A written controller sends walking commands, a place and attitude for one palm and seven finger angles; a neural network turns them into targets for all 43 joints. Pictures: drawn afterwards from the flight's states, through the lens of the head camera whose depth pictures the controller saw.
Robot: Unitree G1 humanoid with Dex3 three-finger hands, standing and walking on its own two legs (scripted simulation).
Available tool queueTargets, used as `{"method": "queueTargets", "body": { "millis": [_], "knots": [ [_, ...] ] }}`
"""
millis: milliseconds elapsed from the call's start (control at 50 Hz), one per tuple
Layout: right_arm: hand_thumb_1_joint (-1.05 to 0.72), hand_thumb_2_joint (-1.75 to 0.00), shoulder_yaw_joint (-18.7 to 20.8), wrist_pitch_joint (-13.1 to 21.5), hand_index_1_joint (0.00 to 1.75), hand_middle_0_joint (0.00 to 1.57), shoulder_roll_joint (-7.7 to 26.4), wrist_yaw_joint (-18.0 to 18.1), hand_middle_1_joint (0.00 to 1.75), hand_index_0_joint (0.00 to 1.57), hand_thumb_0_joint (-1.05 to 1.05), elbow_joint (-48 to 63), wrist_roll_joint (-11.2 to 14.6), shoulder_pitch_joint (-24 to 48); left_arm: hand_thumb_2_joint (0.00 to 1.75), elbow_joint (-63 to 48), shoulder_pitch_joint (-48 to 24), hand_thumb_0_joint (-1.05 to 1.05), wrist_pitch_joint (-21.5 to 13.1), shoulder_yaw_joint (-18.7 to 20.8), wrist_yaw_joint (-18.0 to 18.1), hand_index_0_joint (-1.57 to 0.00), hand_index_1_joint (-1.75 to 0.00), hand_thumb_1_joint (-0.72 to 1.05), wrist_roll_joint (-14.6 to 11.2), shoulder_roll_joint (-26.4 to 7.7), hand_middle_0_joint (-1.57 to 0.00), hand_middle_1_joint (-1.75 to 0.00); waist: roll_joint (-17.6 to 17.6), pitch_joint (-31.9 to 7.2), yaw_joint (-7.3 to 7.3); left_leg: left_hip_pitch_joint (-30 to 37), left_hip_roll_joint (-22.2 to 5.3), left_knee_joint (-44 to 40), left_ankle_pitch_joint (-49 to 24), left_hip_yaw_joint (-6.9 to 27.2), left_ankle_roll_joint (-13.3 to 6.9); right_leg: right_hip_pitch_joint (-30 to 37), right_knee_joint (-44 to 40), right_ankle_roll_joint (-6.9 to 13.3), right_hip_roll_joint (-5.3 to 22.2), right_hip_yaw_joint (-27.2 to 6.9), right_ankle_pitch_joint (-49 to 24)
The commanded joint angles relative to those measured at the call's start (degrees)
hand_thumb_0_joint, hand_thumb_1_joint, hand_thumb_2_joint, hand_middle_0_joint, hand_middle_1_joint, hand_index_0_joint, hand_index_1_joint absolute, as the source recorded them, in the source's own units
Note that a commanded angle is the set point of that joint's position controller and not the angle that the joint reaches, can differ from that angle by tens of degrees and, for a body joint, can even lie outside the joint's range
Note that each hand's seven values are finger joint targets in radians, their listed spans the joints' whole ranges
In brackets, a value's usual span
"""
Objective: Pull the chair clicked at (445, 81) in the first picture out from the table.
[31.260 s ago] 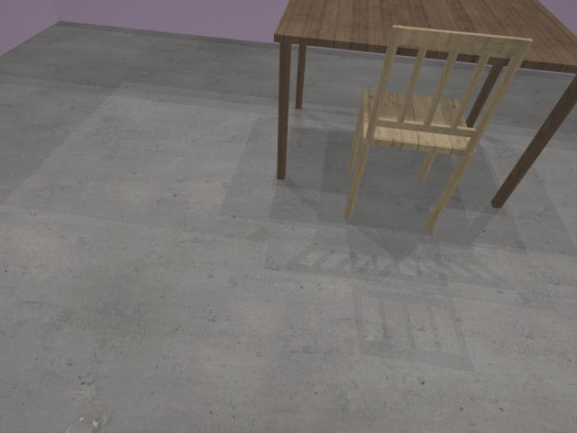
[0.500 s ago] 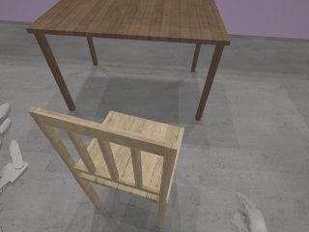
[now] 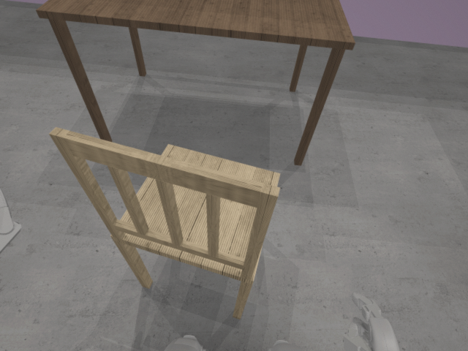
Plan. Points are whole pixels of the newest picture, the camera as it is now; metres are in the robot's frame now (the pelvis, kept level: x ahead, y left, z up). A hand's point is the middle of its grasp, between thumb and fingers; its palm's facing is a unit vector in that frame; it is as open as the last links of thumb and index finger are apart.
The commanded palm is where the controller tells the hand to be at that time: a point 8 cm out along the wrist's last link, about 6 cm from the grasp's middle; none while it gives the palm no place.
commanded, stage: step back with the hand held close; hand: left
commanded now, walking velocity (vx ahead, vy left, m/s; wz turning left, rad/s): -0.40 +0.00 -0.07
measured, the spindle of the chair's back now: (171, 214) +0.38 +0.16 -0.07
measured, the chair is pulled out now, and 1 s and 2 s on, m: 0.59 0.59 0.59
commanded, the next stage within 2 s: stop stepping back and stand still in 0.44 s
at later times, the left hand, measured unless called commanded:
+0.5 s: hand (31, 288) +0.15 +0.22 +0.17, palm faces +0.33 -0.79 -0.52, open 7.4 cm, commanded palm +0.08 +0.27 +0.20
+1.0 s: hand out of the picture +0.04 +0.19 +0.17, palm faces +0.43 -0.81 -0.40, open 7.4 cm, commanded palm -0.02 +0.23 +0.20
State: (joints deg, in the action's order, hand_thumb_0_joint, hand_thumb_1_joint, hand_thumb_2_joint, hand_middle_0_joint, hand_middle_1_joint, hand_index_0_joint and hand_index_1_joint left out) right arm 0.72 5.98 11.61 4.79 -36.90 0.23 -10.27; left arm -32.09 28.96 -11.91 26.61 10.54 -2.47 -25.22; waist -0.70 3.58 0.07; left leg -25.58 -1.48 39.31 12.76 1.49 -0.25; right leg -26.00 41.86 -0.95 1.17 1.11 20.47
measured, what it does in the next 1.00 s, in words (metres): walks backwards: right foot, then left foot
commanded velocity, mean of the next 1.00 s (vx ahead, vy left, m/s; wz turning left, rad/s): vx -0.11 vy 0.04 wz -0.01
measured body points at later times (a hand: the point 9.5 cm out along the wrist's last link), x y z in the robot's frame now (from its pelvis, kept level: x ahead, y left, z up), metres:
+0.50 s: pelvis -0.07 -0.03 +0.01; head -0.02 -0.02 +0.46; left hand +0.13 +0.26 +0.20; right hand +0.09 -0.29 -0.07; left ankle -0.06 +0.10 -0.72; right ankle -0.07 -0.16 -0.71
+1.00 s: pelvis -0.16 -0.07 +0.02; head -0.18 -0.06 +0.47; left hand +0.02 +0.23 +0.19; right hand -0.05 -0.34 -0.07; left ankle -0.20 +0.04 -0.72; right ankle -0.11 -0.17 -0.72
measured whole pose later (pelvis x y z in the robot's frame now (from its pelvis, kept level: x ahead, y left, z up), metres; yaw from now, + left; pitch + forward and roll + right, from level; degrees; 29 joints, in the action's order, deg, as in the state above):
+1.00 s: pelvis -0.16 -0.07 +0.02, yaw +0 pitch +0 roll +0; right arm 2.3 6.9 14.9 4.6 -39.2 0.7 -17.9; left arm -23.0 29.9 -10.3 20.7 9.7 -1.3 -20.4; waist -0.8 -2.7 -2.2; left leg -9.2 -0.1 26.7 19.3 -2.1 -2.5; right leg -17.5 28.2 1.6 2.3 8.1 10.7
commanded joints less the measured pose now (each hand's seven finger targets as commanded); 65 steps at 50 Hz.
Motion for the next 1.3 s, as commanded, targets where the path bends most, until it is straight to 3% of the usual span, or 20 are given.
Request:
{"method": "queueTargets", "body": {
  "millis": [0,80,180,220,260,320,400,440,480,580,680,740,820,880,940,1000,1040,1160,1200,1280],
  "knots": [
    [-0.9,-0.9,3.3,5.2,0.3,0.2,7.4,-0.2,0.3,0.2,0.0,9.1,-0.7,3.4,0.9,-14.9,0.3,0.0,-4.8,6.8,0.0,-0.2,-0.3,0.9,-0.8,-8.6,-0.2,-0.3,16.8,-8.1,-0.96,-4.8,-17.3,-22.9,0.9,15.6,-8.6,8.7,13.0,0.6,-0.9,-3.0,8.8],
    [-0.9,-0.9,3.9,7.1,0.3,0.2,7.4,-1.5,0.3,0.2,0.0,7.1,-0.6,1.4,0.9,-18.1,4.1,0.0,-6.0,6.8,-0.7,-0.2,-0.3,0.9,-1.3,-8.8,-0.2,-0.3,15.5,-14.3,0.37,14.6,-14.7,-13.8,-28.2,11.1,-6.8,7.9,-6.3,0.5,-0.3,-0.6,1.2],
    [-0.9,-0.9,3.1,7.1,0.3,0.2,7.4,-1.3,0.3,0.2,0.0,6.3,-0.9,3.8,0.9,-13.1,5.0,0.0,-7.1,9.8,-2.2,-0.2,-0.3,0.9,-1.4,-11.2,-0.2,-0.3,12.9,-12.9,0.97,12.0,-12.4,-10.6,-16.3,8.3,-3.7,14.9,-22.1,0.5,-0.1,2.0,-11.6],
    [-0.9,-0.9,4.2,5.9,0.3,0.2,7.0,-1.4,0.3,0.2,0.0,6.4,-0.2,1.9,0.9,-12.0,5.2,0.0,-7.1,9.5,-2.8,-0.2,-0.3,0.9,-1.0,-11.6,-0.2,-0.3,0.4,-16.3,0.41,14.3,-6.6,-2.4,-13.9,2.3,-0.3,15.0,-22.6,2.8,3.5,-0.7,-24.1],
    [-0.9,-0.9,4.9,4.7,0.3,0.2,6.1,-0.8,0.3,0.2,0.0,8.3,1.4,4.2,0.9,-8.9,6.8,0.0,-6.6,9.3,-2.5,-0.2,-0.3,0.9,-2.0,-11.6,-0.2,-0.3,-13.0,-14.6,-0.39,5.4,1.4,13.4,9.7,-1.3,2.0,11.9,-22.0,9.9,17.6,-13.4,-40.5],
    [-0.9,-0.9,3.1,3.2,0.3,0.2,3.7,-0.5,0.3,0.2,0.0,8.0,0.8,7.7,0.9,-4.8,7.6,0.0,-5.2,9.2,-1.6,-0.2,-0.3,0.9,-1.5,-10.0,-0.2,-0.3,-5.3,-9.5,-0.74,-2.7,-0.6,15.2,15.4,4.3,1.5,13.5,-19.4,12.4,19.5,-11.9,-42.4],
    [-0.9,-0.9,1.5,1.8,0.3,0.2,4.1,1.7,0.3,0.2,0.0,9.1,0.7,6.9,0.9,-8.1,5.4,0.0,-5.3,7.4,-0.1,-0.2,-0.3,0.9,-1.0,-9.6,-0.2,-0.3,-5.1,-10.7,-1.42,6.5,-1.0,-18.6,-9.1,-0.9,0.7,19.5,-7.2,3.1,8.0,-1.4,-43.6],
    [-0.9,-0.9,3.3,2.7,0.3,0.2,5.9,1.2,0.3,0.2,0.0,9.4,0.4,6.1,0.9,-13.5,4.3,0.0,-6.0,5.2,-0.5,-0.2,-0.3,0.9,-1.5,-8.6,-0.2,-0.3,8.3,-13.3,-0.38,20.7,-14.7,-16.8,-48.2,11.0,-4.7,5.7,0.8,-0.2,2.0,0.1,-8.9],
    [-0.9,-0.9,4.7,4.6,0.3,0.2,6.2,-0.5,0.3,0.2,0.0,7.9,0.1,2.4,0.9,-12.9,7.4,0.0,-6.7,4.5,-1.2,-0.2,-0.3,0.9,-1.2,-7.4,-0.2,-0.3,12.5,-14.1,-0.07,25.5,-18.5,-15.2,-55.6,9.6,-8.1,-0.1,9.5,0.7,-0.7,-3.0,10.5],
    [-0.9,-0.9,4.2,5.6,0.3,0.2,7.2,-2.4,0.3,0.2,0.0,9.0,0.5,2.6,0.9,-23.2,6.3,0.0,-4.8,6.7,-0.4,-0.2,-0.3,0.9,-1.2,-10.2,-0.2,-0.3,19.1,-13.9,-0.07,17.7,-14.0,-13.6,-31.8,5.9,-5.6,8.3,-4.1,0.0,0.9,-0.1,1.3],
    [-0.9,-0.9,2.4,3.3,0.3,0.2,6.5,-1.4,0.3,0.2,0.0,9.8,1.5,1.9,0.9,-7.9,7.9,0.0,-2.6,8.7,-0.1,-0.2,-0.3,0.9,-1.4,-10.7,-0.2,-0.3,4.7,-6.6,-1.37,-0.1,-3.1,-8.6,20.6,-0.6,-0.3,18.7,-22.4,1.8,3.9,-1.9,0.5],
    [-0.9,-0.9,3.7,1.7,0.3,0.2,7.1,-0.9,0.3,0.2,0.0,8.7,1.6,1.1,0.9,-1.4,3.6,0.0,-0.6,6.7,-0.4,-0.2,-0.3,0.9,-1.3,-10.4,-0.2,-0.3,-13.8,-2.6,-1.7,5.9,1.8,19.4,11.7,-0.4,1.0,-3.6,-36.2,8.5,17.7,-21.8,23.5],
    [-0.9,-0.9,1.3,1.8,0.3,0.2,6.2,-0.6,0.3,0.2,0.0,8.4,1.0,3.5,0.9,3.3,-1.5,0.0,-0.9,2.5,-1.4,-0.2,-0.3,0.9,-0.7,-8.0,-0.2,-0.3,-8.4,-2.4,-2.29,7.4,1.0,10.9,9.6,-2.4,-0.3,-2.2,-31.4,5.4,14.0,-8.2,18.6],
    [-0.9,-0.9,1.8,3.6,0.3,0.2,6.6,0.2,0.3,0.2,0.0,8.2,0.4,3.4,0.9,-0.2,-4.1,0.0,-2.3,0.6,-0.4,-0.2,-0.3,0.9,1.0,-7.6,-0.2,-0.3,-10.9,-2.9,-0.88,9.8,1.8,-6.2,12.9,-5.1,-2.2,5.4,-31.7,4.7,13.6,-8.4,16.5],
    [-0.9,-0.9,2.4,5.5,0.3,0.2,7.5,0.3,0.3,0.2,0.0,8.7,-0.2,1.4,0.9,-10.1,-3.4,0.0,-4.0,1.7,0.4,-0.2,-0.3,0.9,1.3,-9.7,-0.2,-0.3,-0.6,-5.0,-0.78,12.7,0.6,-22.4,9.9,-3.1,-3.8,13.7,-25.8,3.5,11.3,-8.0,9.1],
    [-0.9,-0.9,3.4,6.7,0.3,0.2,8.0,-1.0,0.3,0.2,0.0,10.4,0.4,0.9,0.9,-17.6,1.4,0.0,-4.9,4.9,0.4,-0.2,-0.3,0.9,2.3,-12.2,-0.2,-0.3,17.2,-9.0,0.88,16.0,-9.4,-23.9,-4.6,6.4,-6.5,12.7,-6.6,0.8,1.9,1.4,-3.2],
    [-0.9,-0.9,2.6,6.3,0.3,0.2,6.2,-1.1,0.3,0.2,0.0,9.6,0.2,1.9,0.9,-16.0,1.8,0.0,-4.7,6.2,0.0,-0.2,-0.3,0.9,2.1,-12.6,-0.2,-0.3,22.4,-6.0,0.05,6.8,-10.9,-26.6,6.7,8.6,-7.2,12.7,-2.5,0.7,1.6,2.6,5.1],
    [-0.9,-0.9,3.6,4.8,0.3,0.2,8.1,-0.9,0.3,0.2,0.0,7.8,1.6,-0.7,0.9,1.3,1.7,0.0,-4.4,5.8,-0.5,-0.2,-0.3,0.9,0.0,-8.6,-0.2,-0.3,-4.4,-3.3,-1.54,2.2,-1.6,-11.5,13.5,-0.4,-2.7,17.8,-22.6,3.4,5.9,-9.2,0.0],
    [-0.9,-0.9,3.5,4.0,0.3,0.2,7.6,-0.8,0.3,0.2,0.0,7.7,1.8,-1.1,0.9,5.5,0.3,0.0,-3.6,4.1,-0.8,-0.2,-0.3,0.9,-0.1,-7.3,-0.2,-0.3,-7.8,0.0,-1.63,5.8,0.1,-8.6,17.7,-1.8,-2.3,8.1,-30.0,4.6,8.9,-14.5,17.9],
    [-0.9,-0.9,2.1,3.8,0.3,0.2,7.7,-0.8,0.3,0.2,0.0,7.9,1.1,1.1,0.9,3.3,-4.3,0.0,-3.4,-0.1,-1.1,-0.2,-0.3,0.9,0.2,-5.4,-0.2,-0.3,-4.9,0.3,-1.66,8.7,-2.2,-17.8,9.1,1.8,-3.6,11.5,-24.5,2.9,6.0,-7.8,3.9]
  ]
}}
